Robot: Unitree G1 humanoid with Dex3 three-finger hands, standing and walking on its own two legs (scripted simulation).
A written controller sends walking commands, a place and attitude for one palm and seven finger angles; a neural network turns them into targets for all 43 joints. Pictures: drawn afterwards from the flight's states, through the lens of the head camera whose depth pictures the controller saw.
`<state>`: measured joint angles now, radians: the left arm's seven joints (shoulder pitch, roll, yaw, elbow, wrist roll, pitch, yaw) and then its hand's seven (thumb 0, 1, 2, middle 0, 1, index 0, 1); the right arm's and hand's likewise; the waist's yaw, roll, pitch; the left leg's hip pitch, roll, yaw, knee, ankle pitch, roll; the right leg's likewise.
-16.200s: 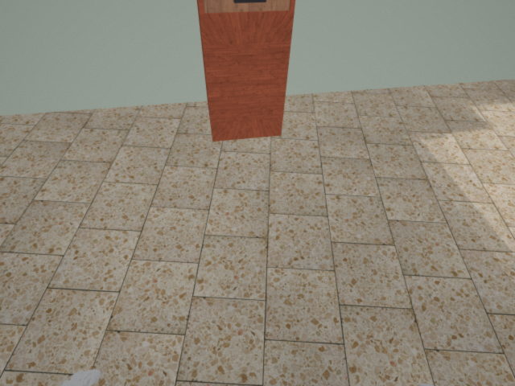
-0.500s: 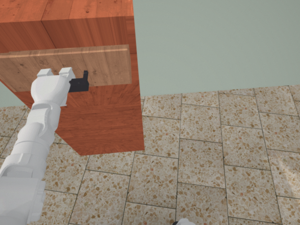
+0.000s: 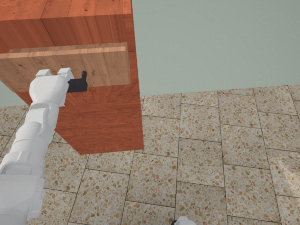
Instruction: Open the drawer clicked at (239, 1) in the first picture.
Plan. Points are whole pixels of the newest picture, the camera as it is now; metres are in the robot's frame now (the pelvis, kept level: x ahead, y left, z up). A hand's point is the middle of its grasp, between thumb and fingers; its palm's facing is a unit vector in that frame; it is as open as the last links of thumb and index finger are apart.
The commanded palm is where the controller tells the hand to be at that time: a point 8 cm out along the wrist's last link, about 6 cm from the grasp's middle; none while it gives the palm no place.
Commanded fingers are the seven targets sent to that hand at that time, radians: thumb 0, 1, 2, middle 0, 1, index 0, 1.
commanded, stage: pull the drawer open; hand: left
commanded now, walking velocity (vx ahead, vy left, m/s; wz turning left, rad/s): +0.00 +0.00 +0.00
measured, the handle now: (62, 80) +0.51 +0.25 +0.05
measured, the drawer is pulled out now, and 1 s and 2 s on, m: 0.03 0.25 0.30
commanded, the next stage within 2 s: open the thumb to release the handle in 1.44 s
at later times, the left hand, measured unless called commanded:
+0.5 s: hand (52, 138) +0.34 +0.24 +0.03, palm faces +0.01 -0.05 -1.00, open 6.1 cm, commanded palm +0.30 +0.24 +0.09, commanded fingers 0.00 0.90 0.90 -0.40 -1.35 -0.40 -1.35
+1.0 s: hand (44, 183) +0.23 +0.24 +0.03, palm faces +0.00 -0.06 -1.00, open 6.1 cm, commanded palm +0.18 +0.24 +0.09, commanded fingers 0.00 0.90 0.90 -0.40 -1.35 -0.40 -1.35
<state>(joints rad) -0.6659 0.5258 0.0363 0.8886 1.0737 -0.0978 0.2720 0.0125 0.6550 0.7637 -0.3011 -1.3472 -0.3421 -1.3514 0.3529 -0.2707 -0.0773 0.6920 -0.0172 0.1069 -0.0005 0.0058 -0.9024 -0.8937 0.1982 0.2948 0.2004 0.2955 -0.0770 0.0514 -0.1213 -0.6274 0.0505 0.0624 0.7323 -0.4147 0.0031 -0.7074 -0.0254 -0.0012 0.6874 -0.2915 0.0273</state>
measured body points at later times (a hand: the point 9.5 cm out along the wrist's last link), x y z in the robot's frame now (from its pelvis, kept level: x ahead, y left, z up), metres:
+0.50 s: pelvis +0.01 +0.00 +0.01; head +0.06 -0.02 +0.46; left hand +0.33 +0.24 +0.09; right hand +0.19 -0.24 -0.10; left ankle -0.05 +0.11 -0.71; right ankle +0.01 -0.14 -0.71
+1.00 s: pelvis +0.02 -0.02 +0.01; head +0.06 -0.04 +0.46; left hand +0.22 +0.24 +0.09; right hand +0.21 -0.25 -0.10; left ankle -0.05 +0.11 -0.71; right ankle +0.01 -0.14 -0.71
